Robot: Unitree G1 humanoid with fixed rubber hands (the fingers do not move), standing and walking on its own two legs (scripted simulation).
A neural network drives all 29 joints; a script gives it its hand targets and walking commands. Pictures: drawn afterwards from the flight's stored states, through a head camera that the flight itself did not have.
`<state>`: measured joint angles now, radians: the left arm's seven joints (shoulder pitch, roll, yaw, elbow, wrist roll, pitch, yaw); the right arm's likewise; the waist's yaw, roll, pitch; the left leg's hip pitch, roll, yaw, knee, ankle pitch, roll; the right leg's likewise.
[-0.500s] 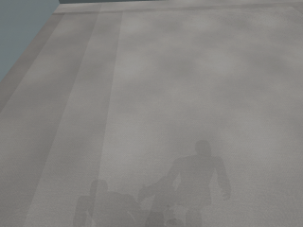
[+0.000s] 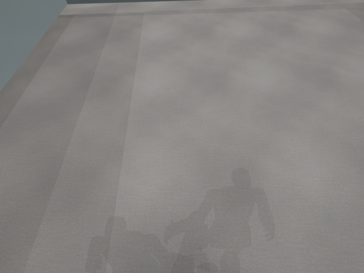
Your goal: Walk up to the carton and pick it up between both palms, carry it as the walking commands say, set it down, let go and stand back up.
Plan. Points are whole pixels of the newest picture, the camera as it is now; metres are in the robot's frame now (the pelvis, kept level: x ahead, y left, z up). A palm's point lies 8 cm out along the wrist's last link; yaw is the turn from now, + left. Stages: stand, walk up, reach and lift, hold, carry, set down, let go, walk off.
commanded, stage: walk up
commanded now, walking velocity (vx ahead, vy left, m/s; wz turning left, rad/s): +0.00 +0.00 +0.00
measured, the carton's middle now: out of the picture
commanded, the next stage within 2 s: none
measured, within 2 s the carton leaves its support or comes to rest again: neither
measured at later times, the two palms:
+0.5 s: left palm (124, 217) +0.27 +0.17 -0.09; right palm out of the picture +0.01 -0.43 -0.15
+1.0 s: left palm (198, 159) +0.47 -0.05 -0.14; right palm out of the picture +0.03 -0.50 -0.09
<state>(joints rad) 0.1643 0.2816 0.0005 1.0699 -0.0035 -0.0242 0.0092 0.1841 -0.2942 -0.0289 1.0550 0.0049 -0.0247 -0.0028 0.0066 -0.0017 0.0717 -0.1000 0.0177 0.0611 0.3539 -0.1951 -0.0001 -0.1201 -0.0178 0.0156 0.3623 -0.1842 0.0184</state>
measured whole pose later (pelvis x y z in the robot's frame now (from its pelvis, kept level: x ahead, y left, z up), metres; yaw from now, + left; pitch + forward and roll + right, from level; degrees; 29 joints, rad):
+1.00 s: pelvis +0.20 -0.20 -0.04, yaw -38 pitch -3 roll +3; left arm 0.23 0.39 0.09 0.75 0.05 0.07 -0.15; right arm 0.43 -0.43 -0.08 0.65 -0.07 -0.12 -0.05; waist -0.04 -0.11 0.03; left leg -0.24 0.09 0.27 0.71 -0.40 0.00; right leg -0.60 -0.08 0.04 1.23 -0.37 0.01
